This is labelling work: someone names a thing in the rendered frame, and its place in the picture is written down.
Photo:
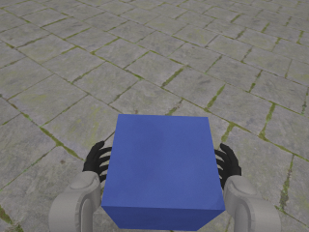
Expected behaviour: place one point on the robot right hand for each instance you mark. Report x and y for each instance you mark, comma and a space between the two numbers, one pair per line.
230, 164

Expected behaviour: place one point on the right robot forearm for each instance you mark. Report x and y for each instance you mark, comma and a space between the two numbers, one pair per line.
250, 211

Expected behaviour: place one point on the left robot forearm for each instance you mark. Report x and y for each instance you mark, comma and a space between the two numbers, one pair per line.
72, 210

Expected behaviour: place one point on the carton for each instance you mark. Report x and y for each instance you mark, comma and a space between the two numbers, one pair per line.
162, 174

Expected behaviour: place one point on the robot left hand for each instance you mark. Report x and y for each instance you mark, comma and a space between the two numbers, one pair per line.
93, 160

